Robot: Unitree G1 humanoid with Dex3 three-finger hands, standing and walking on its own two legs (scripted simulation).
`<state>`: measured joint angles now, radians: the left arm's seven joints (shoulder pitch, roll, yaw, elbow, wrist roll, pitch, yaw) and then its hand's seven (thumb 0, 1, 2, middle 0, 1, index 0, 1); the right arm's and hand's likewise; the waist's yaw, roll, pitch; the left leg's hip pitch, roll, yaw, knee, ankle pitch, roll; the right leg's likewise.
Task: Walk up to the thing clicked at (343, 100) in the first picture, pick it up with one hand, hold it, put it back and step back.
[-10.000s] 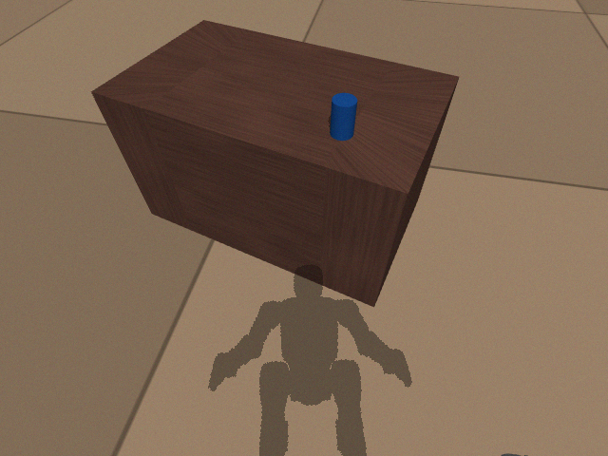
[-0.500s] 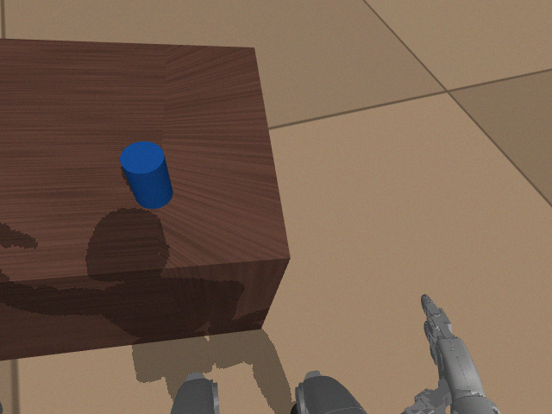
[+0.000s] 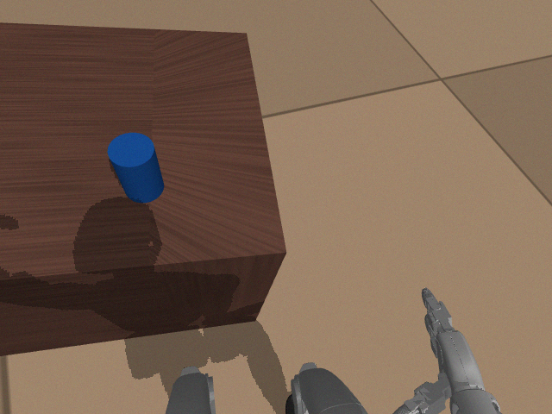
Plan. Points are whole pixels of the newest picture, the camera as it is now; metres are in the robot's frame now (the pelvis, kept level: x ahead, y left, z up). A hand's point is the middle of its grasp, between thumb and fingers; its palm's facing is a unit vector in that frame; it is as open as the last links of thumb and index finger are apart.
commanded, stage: go down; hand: left
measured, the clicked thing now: (138, 169) +0.51 +0.18 -0.04
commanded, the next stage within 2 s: approach in 0.58 s
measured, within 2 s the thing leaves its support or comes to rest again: neither
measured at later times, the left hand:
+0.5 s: hand out of the picture +0.41 +0.37 +0.09, palm faces +0.19 -0.98 +0.02, open 17.5 cm
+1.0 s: hand (4, 178) +0.44 +0.32 +0.04, palm faces +0.10 -0.99 +0.05, open 17.6 cm
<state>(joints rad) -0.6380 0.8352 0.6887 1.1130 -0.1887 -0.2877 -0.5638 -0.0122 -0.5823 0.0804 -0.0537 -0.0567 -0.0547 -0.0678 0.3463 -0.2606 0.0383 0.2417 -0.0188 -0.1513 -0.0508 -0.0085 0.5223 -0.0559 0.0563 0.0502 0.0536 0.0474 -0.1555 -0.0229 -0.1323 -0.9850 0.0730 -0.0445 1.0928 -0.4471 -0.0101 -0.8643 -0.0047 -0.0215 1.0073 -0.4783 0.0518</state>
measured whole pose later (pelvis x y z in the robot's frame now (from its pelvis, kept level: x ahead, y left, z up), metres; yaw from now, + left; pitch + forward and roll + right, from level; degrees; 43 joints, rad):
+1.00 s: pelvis +0.00 +0.00 -0.01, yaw +0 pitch +21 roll -4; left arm -0.68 0.73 0.56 1.15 -0.20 -0.33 -0.51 -0.01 -0.59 0.05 -0.06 -0.05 -0.05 -0.07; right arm 0.34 -0.26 0.05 0.16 -0.03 -0.14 -0.03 -0.01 0.55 -0.05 0.06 0.05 0.05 0.05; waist -0.17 -0.03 -0.13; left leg -1.04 0.07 -0.04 1.12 -0.45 -0.01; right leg -0.92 -0.01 -0.02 1.04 -0.49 0.05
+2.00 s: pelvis -0.02 -0.01 -0.05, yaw -1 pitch +26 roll -4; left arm -0.75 0.47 0.45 1.11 -0.04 -0.50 -0.07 -0.01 -0.58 0.04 -0.17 -0.08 -0.17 -0.08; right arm 0.41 -0.25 -0.04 -0.13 -0.08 0.00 0.06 -0.01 0.51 -0.05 0.06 0.05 0.05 0.05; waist -0.26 0.00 -0.15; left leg -1.26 0.08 -0.06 1.31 -0.50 -0.02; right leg -1.15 0.01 -0.01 1.25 -0.55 0.04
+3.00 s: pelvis -0.02 -0.01 -0.05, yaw -1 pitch +25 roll -4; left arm -0.75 0.46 0.45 1.06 -0.05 -0.50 -0.07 0.00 -0.38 1.11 -0.75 -1.04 -0.79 -1.05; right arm 0.43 -0.26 -0.05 -0.14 -0.07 0.04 0.07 -0.01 0.50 -0.06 0.06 0.05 0.05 0.05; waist -0.25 0.00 -0.14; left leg -1.23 0.08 -0.05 1.29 -0.50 -0.02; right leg -1.14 0.01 0.00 1.25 -0.55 0.04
